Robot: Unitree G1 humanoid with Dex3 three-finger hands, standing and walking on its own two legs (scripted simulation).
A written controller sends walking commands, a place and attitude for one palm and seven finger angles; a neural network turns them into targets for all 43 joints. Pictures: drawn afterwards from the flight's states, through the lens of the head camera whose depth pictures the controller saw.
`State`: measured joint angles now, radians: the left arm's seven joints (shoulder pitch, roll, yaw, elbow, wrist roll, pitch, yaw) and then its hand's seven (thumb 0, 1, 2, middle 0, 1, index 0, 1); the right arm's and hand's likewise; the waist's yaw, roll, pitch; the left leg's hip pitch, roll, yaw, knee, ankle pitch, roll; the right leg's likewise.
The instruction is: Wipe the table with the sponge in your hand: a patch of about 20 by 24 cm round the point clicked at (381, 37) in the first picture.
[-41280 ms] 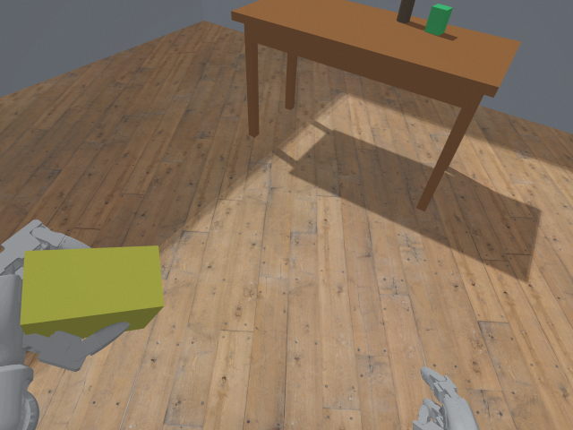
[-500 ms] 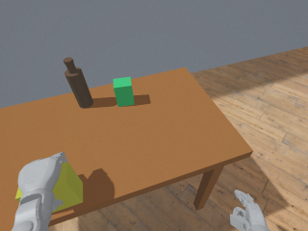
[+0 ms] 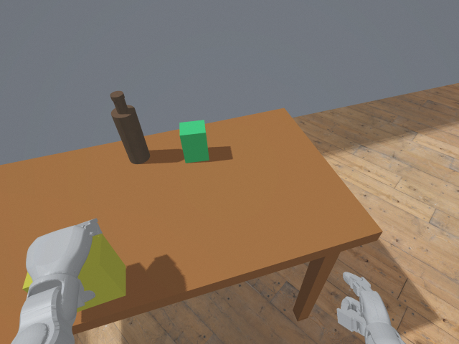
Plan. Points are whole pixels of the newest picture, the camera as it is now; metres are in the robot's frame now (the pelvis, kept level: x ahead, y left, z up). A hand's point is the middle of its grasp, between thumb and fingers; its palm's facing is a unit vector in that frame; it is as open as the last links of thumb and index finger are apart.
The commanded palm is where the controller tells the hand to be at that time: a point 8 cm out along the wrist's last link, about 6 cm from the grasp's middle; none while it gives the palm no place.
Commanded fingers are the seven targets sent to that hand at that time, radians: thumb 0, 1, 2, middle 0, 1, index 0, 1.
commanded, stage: lift the sponge slowly off the table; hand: left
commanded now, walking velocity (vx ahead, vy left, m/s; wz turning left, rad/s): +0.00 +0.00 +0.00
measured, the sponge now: (85, 280) +0.19 +0.31 -0.01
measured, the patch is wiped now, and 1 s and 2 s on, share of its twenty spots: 1.00 1.00 1.00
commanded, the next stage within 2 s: bring the sponge back beside the body in 1.00 s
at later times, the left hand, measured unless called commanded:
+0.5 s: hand (69, 251) +0.20 +0.31 +0.07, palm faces +0.01 -0.10 -0.99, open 10.1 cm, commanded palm +0.18 +0.31 +0.14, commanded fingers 0.00 0.10 1.30 -1.20 -1.60 -1.20 -1.60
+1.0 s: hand (68, 233) +0.22 +0.31 +0.10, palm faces +0.03 -0.09 -1.00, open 10.1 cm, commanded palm +0.19 +0.30 +0.17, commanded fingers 0.00 0.10 1.30 -1.20 -1.60 -1.20 -1.60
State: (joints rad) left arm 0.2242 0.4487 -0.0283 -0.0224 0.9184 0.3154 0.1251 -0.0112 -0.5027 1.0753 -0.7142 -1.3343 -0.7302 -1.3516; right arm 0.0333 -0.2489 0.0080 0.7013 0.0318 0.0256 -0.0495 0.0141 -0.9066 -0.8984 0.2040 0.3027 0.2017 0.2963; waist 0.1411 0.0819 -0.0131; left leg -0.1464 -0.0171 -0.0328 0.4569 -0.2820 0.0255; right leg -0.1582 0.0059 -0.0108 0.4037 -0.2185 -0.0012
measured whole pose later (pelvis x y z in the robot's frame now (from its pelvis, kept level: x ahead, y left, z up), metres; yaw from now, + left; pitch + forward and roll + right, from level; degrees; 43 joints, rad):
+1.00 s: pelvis +0.00 +0.00 +0.00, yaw +0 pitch -3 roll -1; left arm 0.12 0.54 0.01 -0.14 0.87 0.38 -0.03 -0.01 -0.50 1.07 -0.72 -1.33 -0.73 -1.35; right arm 0.01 -0.27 0.04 0.69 0.04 0.03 -0.05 0.01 -0.91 -0.90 0.20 0.30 0.20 0.30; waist 0.13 0.10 0.01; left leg -0.10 -0.02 -0.04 0.39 -0.24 0.02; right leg -0.11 0.00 -0.02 0.35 -0.19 0.00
